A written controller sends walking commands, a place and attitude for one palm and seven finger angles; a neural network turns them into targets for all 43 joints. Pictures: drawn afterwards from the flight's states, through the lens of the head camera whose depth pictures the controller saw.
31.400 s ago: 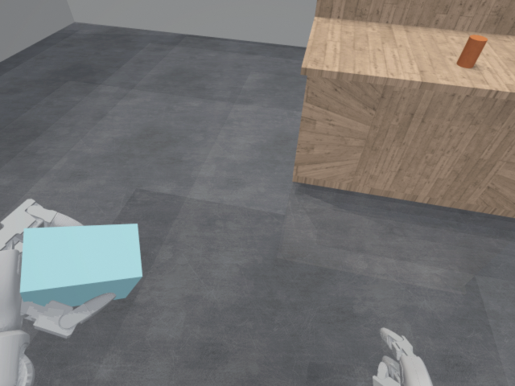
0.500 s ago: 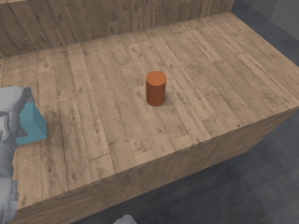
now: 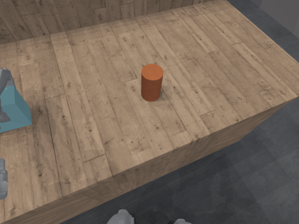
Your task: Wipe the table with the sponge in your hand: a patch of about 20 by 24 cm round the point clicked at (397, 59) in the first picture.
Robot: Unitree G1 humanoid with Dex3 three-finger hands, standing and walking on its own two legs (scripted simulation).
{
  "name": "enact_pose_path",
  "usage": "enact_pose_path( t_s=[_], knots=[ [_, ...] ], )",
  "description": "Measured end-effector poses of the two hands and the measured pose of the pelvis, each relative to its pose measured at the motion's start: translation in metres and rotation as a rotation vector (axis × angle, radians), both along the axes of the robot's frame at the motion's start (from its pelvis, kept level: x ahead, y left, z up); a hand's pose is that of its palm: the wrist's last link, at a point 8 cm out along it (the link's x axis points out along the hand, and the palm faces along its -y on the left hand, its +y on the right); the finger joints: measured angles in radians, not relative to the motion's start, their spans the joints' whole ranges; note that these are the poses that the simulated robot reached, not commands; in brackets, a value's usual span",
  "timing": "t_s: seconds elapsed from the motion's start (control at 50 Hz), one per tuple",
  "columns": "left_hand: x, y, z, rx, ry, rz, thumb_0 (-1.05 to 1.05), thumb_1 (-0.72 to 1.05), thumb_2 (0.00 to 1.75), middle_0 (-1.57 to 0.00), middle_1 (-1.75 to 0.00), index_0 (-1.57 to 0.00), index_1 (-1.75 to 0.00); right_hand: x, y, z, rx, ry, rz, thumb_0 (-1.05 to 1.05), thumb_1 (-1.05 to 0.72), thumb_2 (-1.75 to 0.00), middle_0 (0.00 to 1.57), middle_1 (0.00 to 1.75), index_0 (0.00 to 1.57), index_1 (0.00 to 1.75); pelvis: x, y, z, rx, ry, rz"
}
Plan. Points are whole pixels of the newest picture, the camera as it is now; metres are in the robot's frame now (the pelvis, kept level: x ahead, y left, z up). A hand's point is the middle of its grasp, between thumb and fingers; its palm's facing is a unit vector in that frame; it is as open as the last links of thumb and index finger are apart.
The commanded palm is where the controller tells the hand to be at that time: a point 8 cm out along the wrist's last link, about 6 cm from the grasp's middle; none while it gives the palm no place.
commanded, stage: slide across to the middle lane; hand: left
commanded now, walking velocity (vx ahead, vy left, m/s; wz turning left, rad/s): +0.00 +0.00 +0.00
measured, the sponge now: (3, 114) +0.40 +0.42 +0.00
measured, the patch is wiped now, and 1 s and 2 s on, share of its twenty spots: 0.20 0.30 0.45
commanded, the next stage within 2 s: wipe back along the middle lane in 0.62 s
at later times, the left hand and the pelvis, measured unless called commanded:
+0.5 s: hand (20, 91) +0.44 +0.36 +0.06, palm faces -0.11 +0.03 -0.99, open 10.1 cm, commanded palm +0.43 +0.33 +0.10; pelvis +0.02 +0.00 +0.01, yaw +0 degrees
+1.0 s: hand (35, 94) +0.43 +0.32 +0.06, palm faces -0.08 -0.01 -1.00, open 10.1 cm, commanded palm +0.40 +0.31 +0.10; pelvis +0.03 -0.02 +0.02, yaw +0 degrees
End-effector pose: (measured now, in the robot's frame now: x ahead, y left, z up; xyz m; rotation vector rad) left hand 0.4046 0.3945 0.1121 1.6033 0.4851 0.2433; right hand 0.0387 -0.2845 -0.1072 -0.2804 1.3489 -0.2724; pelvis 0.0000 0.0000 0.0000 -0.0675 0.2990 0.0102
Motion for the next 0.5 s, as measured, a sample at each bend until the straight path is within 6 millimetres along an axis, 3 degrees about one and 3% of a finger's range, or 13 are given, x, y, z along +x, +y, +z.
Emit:
enact_pose_path(
  t_s=[0.1, 0.2, 0.3, 0.5],
  knots=[
    [0.008, -0.002, 0.0, 0.02, 0.011, -0.026, -0.02, -0.61, 1.06, -0.8, -1.39, -0.81, -1.43, -0.001, 0.001, 0.002, -0.003, 0.016, -0.012, 0.01, -0.9, -0.89, 0.2, 0.3, 0.2, 0.3, 0.005, 0.002, 0.001, -0.004, 0.003, -0.001],
    [0.011, -0.018, 0.003, -0.008, -0.034, -0.077, -0.02, -0.6, 1.05, -0.79, -1.4, -0.8, -1.43, 0.007, 0.006, 0.001, 0.011, 0.015, -0.022, 0.01, -0.9, -0.89, 0.2, 0.3, 0.2, 0.3, 0.013, 0.005, 0.005, -0.003, -0.013, 0.001],
    [0.016, -0.036, 0.0, -0.03, -0.058, -0.09, -0.01, -0.59, 1.05, -0.79, -1.4, -0.8, -1.43, 0.027, 0.014, 0.001, 0.04, -0.029, -0.017, 0.01, -0.9, -0.89, 0.2, 0.3, 0.2, 0.3, 0.019, 0.006, 0.008, 0.004, -0.032, 0.001],
    [0.018, -0.048, 0.0, -0.005, -0.048, -0.033, -0.01, -0.58, 1.04, -0.78, -1.4, -0.79, -1.43, 0.065, 0.021, 0.0, 0.091, -0.12, 0.026, 0.01, -0.9, -0.89, 0.2, 0.3, 0.2, 0.3, 0.023, 0.001, 0.012, 0.016, -0.043, 0.004]
  ],
)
